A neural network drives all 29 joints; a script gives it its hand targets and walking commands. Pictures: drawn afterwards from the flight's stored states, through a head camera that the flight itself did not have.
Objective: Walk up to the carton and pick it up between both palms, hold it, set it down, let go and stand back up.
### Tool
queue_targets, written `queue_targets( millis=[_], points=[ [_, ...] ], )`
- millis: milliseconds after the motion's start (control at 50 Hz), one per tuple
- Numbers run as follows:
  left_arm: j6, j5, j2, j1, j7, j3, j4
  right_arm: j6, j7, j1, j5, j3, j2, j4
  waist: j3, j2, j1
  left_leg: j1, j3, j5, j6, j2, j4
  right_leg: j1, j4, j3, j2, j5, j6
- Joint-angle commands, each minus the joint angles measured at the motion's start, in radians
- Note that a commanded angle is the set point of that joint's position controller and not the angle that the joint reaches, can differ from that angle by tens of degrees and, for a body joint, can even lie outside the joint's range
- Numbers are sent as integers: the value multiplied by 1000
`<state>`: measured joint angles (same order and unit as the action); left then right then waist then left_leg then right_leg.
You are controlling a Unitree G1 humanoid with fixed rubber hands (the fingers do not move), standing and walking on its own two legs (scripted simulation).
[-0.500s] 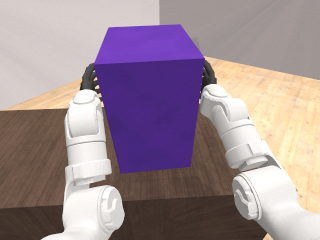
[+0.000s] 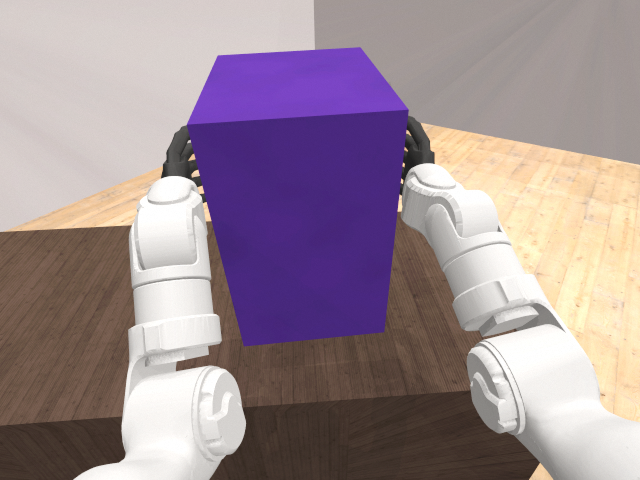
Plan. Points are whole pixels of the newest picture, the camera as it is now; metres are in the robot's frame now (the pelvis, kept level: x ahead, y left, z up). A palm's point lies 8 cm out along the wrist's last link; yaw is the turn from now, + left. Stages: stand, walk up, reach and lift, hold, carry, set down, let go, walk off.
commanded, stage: hold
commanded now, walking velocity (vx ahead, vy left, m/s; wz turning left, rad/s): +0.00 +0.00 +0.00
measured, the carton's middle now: (302, 196) +0.40 +0.01 +0.24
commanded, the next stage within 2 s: none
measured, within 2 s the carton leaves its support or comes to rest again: neither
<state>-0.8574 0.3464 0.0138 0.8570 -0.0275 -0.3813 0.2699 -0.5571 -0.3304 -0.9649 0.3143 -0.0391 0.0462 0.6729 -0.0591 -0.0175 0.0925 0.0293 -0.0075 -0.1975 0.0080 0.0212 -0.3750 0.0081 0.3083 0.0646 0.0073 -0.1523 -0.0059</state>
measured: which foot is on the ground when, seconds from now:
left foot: down 0.00-1.00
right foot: down 0.00-1.00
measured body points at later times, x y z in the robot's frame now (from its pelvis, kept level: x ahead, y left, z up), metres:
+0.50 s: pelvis +0.00 +0.00 +0.00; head -0.08 +0.02 +0.44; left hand +0.38 +0.15 +0.26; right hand +0.38 -0.13 +0.26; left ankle +0.02 +0.12 -0.75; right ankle +0.02 -0.11 -0.75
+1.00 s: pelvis +0.00 +0.00 +0.00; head -0.07 +0.01 +0.44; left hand +0.38 +0.15 +0.27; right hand +0.39 -0.12 +0.27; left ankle +0.02 +0.12 -0.75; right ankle +0.02 -0.11 -0.75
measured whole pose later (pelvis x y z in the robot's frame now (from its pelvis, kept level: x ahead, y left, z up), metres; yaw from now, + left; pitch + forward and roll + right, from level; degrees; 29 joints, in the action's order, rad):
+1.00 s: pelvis +0.00 +0.00 +0.00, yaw +1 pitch -8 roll -1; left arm -0.84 0.34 0.02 0.83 -0.03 -0.38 0.23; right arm -0.54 -0.33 -0.96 0.33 -0.03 0.05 0.65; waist -0.05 -0.02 0.09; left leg 0.05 -0.03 -0.21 0.02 0.03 -0.39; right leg 0.00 0.29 0.08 0.02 -0.15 -0.01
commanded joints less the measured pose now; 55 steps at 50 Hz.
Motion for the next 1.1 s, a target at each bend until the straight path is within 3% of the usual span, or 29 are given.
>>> queue_targets(
  millis=[0,160,340,500,680,700,720,740,800,920,1020,1080],
  points=[
    [64,-181,536,761,-132,427,-30,39,110,-804,134,308,-654,-280,-308,30,7,21,22,132,22,-72,73,-136,-28,-9,68,145,69],
    [57,-190,557,725,-144,463,-83,44,93,-788,173,334,-640,-348,-342,70,31,-28,10,251,48,-80,35,-171,-20,-7,70,259,73],
    [65,-219,574,772,-126,520,-163,41,98,-782,170,349,-666,-391,-354,80,35,-24,7,241,52,-73,36,-147,-14,0,74,210,73],
    [57,-201,563,751,-117,494,-124,39,106,-798,157,352,-666,-374,-334,53,6,-7,12,199,32,-69,52,-146,-17,-3,75,175,70],
    [46,-182,540,720,-145,457,-89,29,96,-766,152,332,-641,-336,-305,40,23,0,17,185,34,-74,62,-161,-23,-9,69,207,73],
    [45,-181,541,717,-145,456,-87,29,96,-771,156,334,-641,-338,-307,47,19,-2,17,190,36,-76,60,-161,-24,-8,68,206,72],
    [44,-155,571,759,-144,421,-33,44,111,-833,141,305,-625,-311,-255,71,-18,10,15,164,37,-64,72,-109,-38,-3,74,103,55],
    [50,-152,567,765,-144,413,-20,53,121,-826,127,289,-632,-300,-259,58,-4,24,23,162,36,-62,70,-117,-39,-2,78,86,50],
    [68,-168,580,769,-138,431,-42,71,128,-835,120,288,-638,-311,-307,69,-7,9,12,189,38,-55,61,-129,-35,0,78,105,45],
    [79,-209,574,771,-119,489,-105,70,103,-817,153,332,-652,-362,-393,64,32,-53,9,269,54,-72,9,-142,-21,-4,69,245,70],
    [62,-158,535,706,-138,437,-61,55,100,-744,120,310,-633,-306,-291,44,24,7,15,165,38,-74,60,-161,-29,-3,59,190,74],
    [59,-154,545,712,-147,441,-79,62,103,-759,124,313,-635,-325,-299,61,18,1,10,200,44,-73,54,-177,-25,0,60,212,71]
  ],
)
